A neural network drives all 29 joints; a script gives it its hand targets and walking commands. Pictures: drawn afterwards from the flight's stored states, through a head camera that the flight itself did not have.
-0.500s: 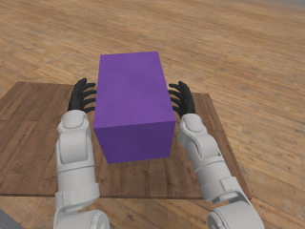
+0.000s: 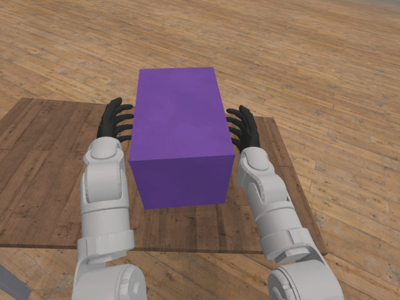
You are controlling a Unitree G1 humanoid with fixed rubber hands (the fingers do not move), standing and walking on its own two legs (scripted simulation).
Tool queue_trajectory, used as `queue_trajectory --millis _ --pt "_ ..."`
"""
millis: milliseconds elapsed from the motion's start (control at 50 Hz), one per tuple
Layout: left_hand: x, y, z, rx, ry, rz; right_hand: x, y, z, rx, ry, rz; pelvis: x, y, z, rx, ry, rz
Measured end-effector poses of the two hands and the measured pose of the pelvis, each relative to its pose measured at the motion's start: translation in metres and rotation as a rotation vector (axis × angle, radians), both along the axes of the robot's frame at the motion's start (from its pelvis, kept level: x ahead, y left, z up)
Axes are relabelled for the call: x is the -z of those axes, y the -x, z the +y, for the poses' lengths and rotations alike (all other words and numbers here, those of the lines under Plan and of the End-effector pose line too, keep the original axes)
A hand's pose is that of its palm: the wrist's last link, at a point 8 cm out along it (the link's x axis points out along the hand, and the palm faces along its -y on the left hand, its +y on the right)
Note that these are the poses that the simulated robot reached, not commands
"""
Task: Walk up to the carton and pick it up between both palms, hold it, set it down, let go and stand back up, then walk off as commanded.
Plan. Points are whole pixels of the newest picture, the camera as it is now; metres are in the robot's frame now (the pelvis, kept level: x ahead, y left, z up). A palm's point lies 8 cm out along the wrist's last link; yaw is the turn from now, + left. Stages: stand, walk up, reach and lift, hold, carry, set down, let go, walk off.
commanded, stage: hold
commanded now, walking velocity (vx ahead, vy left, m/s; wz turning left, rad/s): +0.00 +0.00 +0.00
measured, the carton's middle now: (180, 134) +0.44 +0.00 +0.12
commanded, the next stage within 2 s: set down in 0.26 s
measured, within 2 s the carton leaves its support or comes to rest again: neither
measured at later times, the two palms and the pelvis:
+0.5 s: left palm (103, 140) +0.37 +0.15 +0.16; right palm (243, 152) +0.35 -0.11 +0.15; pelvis +0.01 +0.01 +0.00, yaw +1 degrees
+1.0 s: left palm (124, 160) +0.40 +0.13 +0.08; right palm (242, 176) +0.37 -0.13 +0.06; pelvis +0.02 +0.01 +0.00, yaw +0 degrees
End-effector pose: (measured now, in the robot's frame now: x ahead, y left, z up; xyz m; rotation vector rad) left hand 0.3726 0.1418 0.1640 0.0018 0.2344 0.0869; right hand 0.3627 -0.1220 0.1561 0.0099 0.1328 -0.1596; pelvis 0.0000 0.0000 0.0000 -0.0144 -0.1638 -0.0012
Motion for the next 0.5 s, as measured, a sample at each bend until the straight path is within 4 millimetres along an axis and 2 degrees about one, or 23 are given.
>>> queue_trajectory --millis 80,180,280,360,440,500 --pt "-0.006 -0.003 -0.009 0.001 0.015 -0.034 -0.006 -0.002 -0.009 0.006 -0.002 -0.034 0.0 -0.006 -0.005 -0.003 0.006 0.015" --pt "-0.034 -0.004 -0.019 0.01 -0.034 -0.106 -0.025 -0.002 -0.019 0.011 -0.023 -0.105 0.001 -0.017 -0.006 0.001 0.012 -0.005" --pt "-0.049 -0.004 -0.017 0.003 -0.087 -0.093 -0.028 -0.005 -0.015 -0.003 -0.043 -0.094 0.001 -0.021 -0.002 0.007 0.008 -0.039" --pt "-0.041 -0.001 -0.005 0.003 -0.108 -0.063 -0.017 -0.002 -0.003 -0.014 -0.03 -0.066 0.0 -0.018 0.002 -0.005 0.007 -0.05" --pt "-0.015 0.003 0.007 0.021 -0.074 -0.028 0.001 0.007 0.008 0.004 -0.005 -0.037 0.001 -0.011 0.007 -0.017 0.006 -0.045" --pt "0.0 0.003 0.011 0.037 -0.001 -0.034 0.005 0.013 0.011 0.034 0.013 -0.048 0.001 -0.007 0.01 -0.016 0.005 -0.027"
